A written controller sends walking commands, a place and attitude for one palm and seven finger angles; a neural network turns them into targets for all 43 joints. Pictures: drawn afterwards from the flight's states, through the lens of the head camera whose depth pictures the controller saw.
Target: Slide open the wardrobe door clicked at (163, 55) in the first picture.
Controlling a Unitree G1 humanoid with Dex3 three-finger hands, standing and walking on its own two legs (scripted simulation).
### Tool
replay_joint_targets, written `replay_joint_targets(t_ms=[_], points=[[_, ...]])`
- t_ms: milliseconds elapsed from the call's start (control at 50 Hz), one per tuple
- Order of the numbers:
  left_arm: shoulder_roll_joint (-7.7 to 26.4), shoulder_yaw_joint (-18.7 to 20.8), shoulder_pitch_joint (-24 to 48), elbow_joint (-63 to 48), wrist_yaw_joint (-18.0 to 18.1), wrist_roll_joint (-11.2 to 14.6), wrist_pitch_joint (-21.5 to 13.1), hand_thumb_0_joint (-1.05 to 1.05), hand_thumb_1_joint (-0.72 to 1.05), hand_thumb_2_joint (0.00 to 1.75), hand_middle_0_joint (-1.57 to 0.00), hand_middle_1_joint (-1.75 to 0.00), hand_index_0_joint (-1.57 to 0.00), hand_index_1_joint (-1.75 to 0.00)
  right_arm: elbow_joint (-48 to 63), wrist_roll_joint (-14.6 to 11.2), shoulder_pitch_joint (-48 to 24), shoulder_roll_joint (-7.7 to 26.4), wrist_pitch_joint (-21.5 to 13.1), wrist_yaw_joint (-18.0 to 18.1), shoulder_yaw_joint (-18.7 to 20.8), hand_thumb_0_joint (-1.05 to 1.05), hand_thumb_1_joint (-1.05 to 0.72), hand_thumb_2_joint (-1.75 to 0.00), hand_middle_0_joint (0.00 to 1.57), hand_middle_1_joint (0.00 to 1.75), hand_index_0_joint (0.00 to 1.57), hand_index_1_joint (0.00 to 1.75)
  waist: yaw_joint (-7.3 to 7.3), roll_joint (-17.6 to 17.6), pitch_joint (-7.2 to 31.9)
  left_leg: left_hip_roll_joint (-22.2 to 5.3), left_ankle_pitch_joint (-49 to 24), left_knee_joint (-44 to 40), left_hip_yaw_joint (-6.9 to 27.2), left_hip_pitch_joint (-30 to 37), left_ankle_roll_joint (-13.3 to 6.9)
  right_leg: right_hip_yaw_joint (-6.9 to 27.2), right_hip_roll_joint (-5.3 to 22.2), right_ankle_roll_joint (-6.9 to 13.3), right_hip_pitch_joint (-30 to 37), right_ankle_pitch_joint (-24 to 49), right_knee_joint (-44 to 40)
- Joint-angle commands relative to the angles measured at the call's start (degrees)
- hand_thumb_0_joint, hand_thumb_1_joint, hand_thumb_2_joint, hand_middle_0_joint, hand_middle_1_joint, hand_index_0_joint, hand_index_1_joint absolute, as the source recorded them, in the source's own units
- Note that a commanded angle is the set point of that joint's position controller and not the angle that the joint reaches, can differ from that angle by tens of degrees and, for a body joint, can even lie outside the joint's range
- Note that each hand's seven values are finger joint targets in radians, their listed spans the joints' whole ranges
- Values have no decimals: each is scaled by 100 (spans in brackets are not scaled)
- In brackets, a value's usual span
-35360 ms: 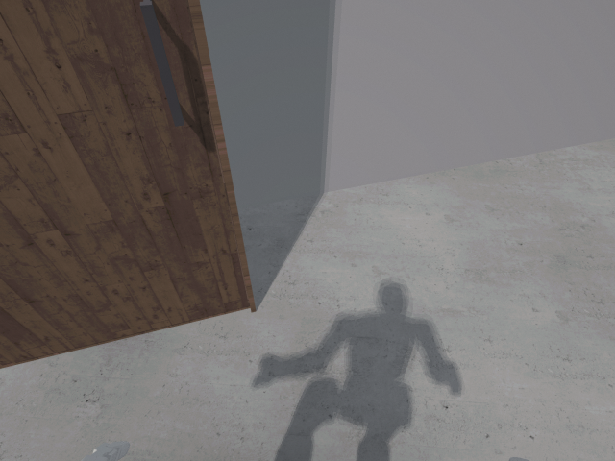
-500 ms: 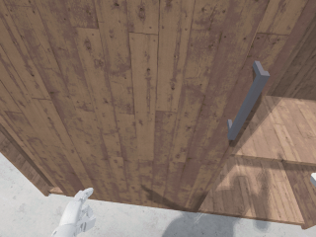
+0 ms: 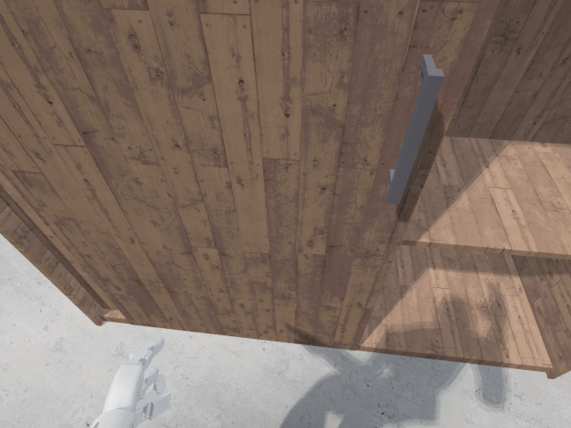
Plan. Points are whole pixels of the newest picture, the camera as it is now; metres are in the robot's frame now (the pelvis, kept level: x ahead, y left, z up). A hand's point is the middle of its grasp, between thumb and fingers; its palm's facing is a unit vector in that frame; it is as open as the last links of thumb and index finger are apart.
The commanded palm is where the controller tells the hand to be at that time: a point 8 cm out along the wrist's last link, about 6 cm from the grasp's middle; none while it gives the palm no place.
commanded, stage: step back with the hand held close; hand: right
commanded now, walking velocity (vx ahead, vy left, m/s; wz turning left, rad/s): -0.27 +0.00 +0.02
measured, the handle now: (409, 137) +0.45 -0.15 +0.19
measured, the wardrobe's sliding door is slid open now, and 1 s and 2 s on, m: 0.64 0.64 0.64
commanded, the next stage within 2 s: stop stepping back and stand still in 0.58 s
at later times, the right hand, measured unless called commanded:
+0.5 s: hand out of the picture +0.16 -0.31 +0.18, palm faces +0.39 +0.85 -0.35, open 7.4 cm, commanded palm +0.10 -0.34 +0.19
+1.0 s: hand out of the picture +0.06 -0.39 +0.17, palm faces +0.24 +0.89 -0.40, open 7.4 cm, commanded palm +0.02 -0.44 +0.19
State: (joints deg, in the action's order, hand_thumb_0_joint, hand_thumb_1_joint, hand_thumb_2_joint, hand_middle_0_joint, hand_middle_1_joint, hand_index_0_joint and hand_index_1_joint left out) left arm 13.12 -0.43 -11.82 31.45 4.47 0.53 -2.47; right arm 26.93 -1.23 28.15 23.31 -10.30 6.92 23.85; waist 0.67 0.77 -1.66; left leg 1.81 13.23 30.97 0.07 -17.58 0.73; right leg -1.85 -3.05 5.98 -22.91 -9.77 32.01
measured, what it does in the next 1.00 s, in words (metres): walks backwards: left foot, then right foot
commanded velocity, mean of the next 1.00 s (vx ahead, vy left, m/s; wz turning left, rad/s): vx -0.16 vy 0.05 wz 0.03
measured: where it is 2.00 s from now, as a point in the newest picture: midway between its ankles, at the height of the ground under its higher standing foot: outside the picture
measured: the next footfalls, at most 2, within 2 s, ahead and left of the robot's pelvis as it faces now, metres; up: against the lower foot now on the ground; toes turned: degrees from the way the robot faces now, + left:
left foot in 0.64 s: -0.19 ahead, +0.09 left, +0.00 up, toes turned +7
right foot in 0.76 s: +0.03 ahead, -0.08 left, +0.00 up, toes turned +9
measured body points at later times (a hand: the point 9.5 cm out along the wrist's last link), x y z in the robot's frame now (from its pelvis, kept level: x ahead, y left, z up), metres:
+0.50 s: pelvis -0.06 -0.05 +0.02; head -0.03 -0.12 +0.46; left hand +0.11 +0.17 -0.04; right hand +0.13 -0.36 +0.20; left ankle -0.21 +0.11 -0.66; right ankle +0.07 -0.06 -0.73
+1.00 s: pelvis -0.16 -0.16 +0.00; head -0.15 -0.23 +0.44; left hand -0.07 +0.11 -0.05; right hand +0.04 -0.44 +0.19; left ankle -0.16 -0.01 -0.73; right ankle -0.11 -0.18 -0.66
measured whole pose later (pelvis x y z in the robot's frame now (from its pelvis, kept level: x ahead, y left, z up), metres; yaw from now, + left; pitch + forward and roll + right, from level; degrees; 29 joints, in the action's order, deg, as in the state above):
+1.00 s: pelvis -0.16 -0.16 +0.00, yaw +9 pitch -1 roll +3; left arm 11.1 0.7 -17.4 34.8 0.3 0.6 -8.0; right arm 39.5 -3.6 35.0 27.4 -10.4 5.9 27.0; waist 0.0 -7.0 0.5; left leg -0.1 17.9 30.1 -1.0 -15.8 -6.6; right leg -1.0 -7.6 -1.9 -33.6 -23.6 62.1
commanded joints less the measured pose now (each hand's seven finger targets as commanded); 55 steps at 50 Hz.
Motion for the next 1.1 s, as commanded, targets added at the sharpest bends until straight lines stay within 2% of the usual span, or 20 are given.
replay_joint_targets(t_ms=[0, 120, 220, 260, 320, 520, 620, 680, 720, 760, 800, 840, 880, 900, 920, 960, 980, 1040, 1060, 1080], points=[[830, 404, 553, -933, 53, -54, -376, 0, 90, 90, -20, -30, -20, -30, 1476, 22, -234, 1066, -536, 96, 810, 0, -90, -90, 20, 30, 20, 30, 58, 131, 494, -303, 923, -300, 807, 1165, -264, 1343, 924, -5, -1384, -2892, -1267], [652, 385, 258, -537, -28, -93, -409, 0, 90, 90, -20, -30, -20, -30, 1671, -98, -456, 1048, -646, 282, 601, 0, -90, -90, 20, 30, 20, 30, -177, -780, 716, -1642, 445, -1497, 1661, -1238, -897, 605, 281, -486, 1056, -854, 1210], [851, 402, 685, -659, 106, -125, -568, 0, 90, 90, -20, -30, -20, -30, 1725, -4, -625, 1284, -756, 248, 938, 0, -90, -90, 20, 30, 20, 30, -34, 2018, 601, 420, 909, 2186, 160, 633, 13, 2802, 2036, 203, -1106, -2407, -2565], [738, 454, 557, -538, 32, -242, -647, 0, 90, 90, -20, -30, -20, -30, 1657, 34, -758, 1320, -806, 220, 1141, 0, -90, -90, 20, 30, 20, 30, -44, 1375, 657, 474, 1145, 3765, 529, 834, -3, 3053, 2350, 382, -1634, -3246, -2885], [671, 526, 521, -477, -88, -164, -689, 0, 90, 90, -20, -30, -20, -30, 1703, -102, -437, 1119, -755, 196, 947, 0, -90, -90, 20, 30, 20, 30, 68, 292, 1012, 333, 1289, 3098, 339, -57, -30, 2087, 1952, 330, 79, -1650, -2160], [491, 423, 182, 7, -176, -295, -691, 0, 90, 90, -20, -30, -20, -30, 1815, -307, -118, 1302, -630, 134, 753, 0, -90, -90, 20, 30, 20, 30, 45, 1361, 2065, 429, 1501, -759, -426, 505, -435, 901, 1261, -1281, 2448, 405, -2449], [354, 264, 375, -67, -109, -184, -616, 0, 90, 90, -20, -30, -20, -30, 2012, -489, -160, 1756, -934, 60, 1097, 0, -90, -90, 20, 30, 20, 30, -44, -568, 1480, -1824, -676, -2307, 651, -1166, -1094, 649, 503, -908, 2434, -550, 1582], [463, 332, 577, -101, -51, -50, -648, 0, 90, 90, -20, -30, -20, -30, 1245, -393, -335, 1229, -760, -113, 639, 0, -90, -90, 20, 30, 20, 30, -159, -1956, 486, -1657, -771, -1439, 13, -1178, -1011, 720, 238, -769, 1252, -1039, 2287], [629, 256, 748, -236, 60, 50, -639, 0, 90, 90, -20, -30, -20, -30, 834, -415, -847, 1134, -379, -195, 622, 0, -90, -90, 20, 30, 20, 30, -340, -582, -338, -681, 559, -58, -454, -1416, -426, 932, 461, -657, 1031, -306, 29], [817, 263, 684, -157, 96, -70, -795, 0, 90, 90, -20, -30, -20, -30, 932, -344, -1369, 1324, -370, -88, 717, 0, -90, -90, 20, 30, 20, 30, -169, 2408, -138, 469, 2304, 1813, 96, -491, -151, 3375, 1566, -425, 261, -1295, -2723], [648, 224, 507, -194, 6, -101, -874, 0, 90, 90, -20, -30, -20, -30, 1304, -288, -1552, 1470, -411, 26, 859, 0, -90, -90, 20, 30, 20, 30, 13, 1618, 355, 544, 1941, 2132, 172, 209, -280, 3414, 1573, -1485, -72, -3961, -3600], [641, 377, 591, -377, -128, -178, -946, 0, 90, 90, -20, -30, -20, -30, 1908, -349, -972, 1444, -407, 45, 917, 0, -90, -90, 20, 30, 20, 30, 254, 1720, 838, 843, 1872, 1473, -450, 1240, -316, 2043, 1088, -2867, -116, -2931, -3982], [561, 497, 452, -459, -253, -170, -968, 0, 90, 90, -20, -30, -20, -30, 2100, -255, 428, 1281, -433, 35, 866, 0, -90, -90, 20, 30, 20, 30, 455, 1719, 1099, 671, 1867, -3, -759, 3064, -583, 248, 162, -2585, -1206, -1943, -2255], [579, 523, 58, -400, -334, 0, -877, 0, 90, 90, -20, -30, -20, -30, 2065, -122, 1177, 1236, -499, 33, 756, 0, -90, -90, 20, 30, 20, 30, 475, -428, 1143, -551, 1567, -912, 113, 2053, -1167, -386, -568, -1805, -690, -1934, 1533], [643, 664, 17, -361, -355, 181, -819, 0, 90, 90, -20, -30, -20, -30, 1970, -214, 1573, 976, -403, -9, 624, 0, -90, -90, 20, 30, 20, 30, 303, -2561, 992, -2132, 1192, -1410, 1780, -279, -1573, 920, -258, -966, -164, -2324, 4807], [449, 427, 343, -532, -367, 25, -673, 0, 90, 90, -20, -30, -20, -30, 3169, -338, -124, 1658, -367, -123, 1197, 0, -90, -90, 20, 30, 20, 30, -233, -1173, 636, -2328, 1547, -1395, 1521, -1273, -1532, 1169, 365, -87, -914, -1623, 5983], [191, 228, 99, -474, -358, -222, -643, 0, 90, 90, -20, -30, -20, -30, 2662, -323, -484, 2079, -506, -61, 1494, 0, -90, -90, 20, 30, 20, 30, -468, -574, 744, -2161, 1568, -1047, 790, -1406, -583, 816, 894, -544, -361, -1581, 4721], [666, 451, 364, -170, -114, -96, -617, 0, 90, 90, -20, -30, -20, -30, 1047, -116, -1421, 1247, -225, 79, 850, 0, -90, -90, 20, 30, 20, 30, -360, 46, -37, -989, 3578, 763, -244, -2213, -642, 260, 592, -487, 973, -1884, 379], [794, 418, 195, -95, -41, -93, -611, 0, 90, 90, -20, -30, -20, -30, 917, -123, -1685, 1074, -283, 138, 626, 0, -90, -90, 20, 30, 20, 30, -439, 1974, -128, -200, 2896, 2597, -889, -1999, -477, 916, 749, -493, 902, -2313, -966], [957, 502, 128, -220, -91, -154, -617, 0, 90, 90, -20, -30, -20, -30, 1148, -31, -2254, 1260, -376, 202, 622, 0, -90, -90, 20, 30, 20, 30, -393, 3438, -428, 332, 2773, 4265, -656, -2854, -214, 3385, 1836, -264, 696, -2633, -1896]])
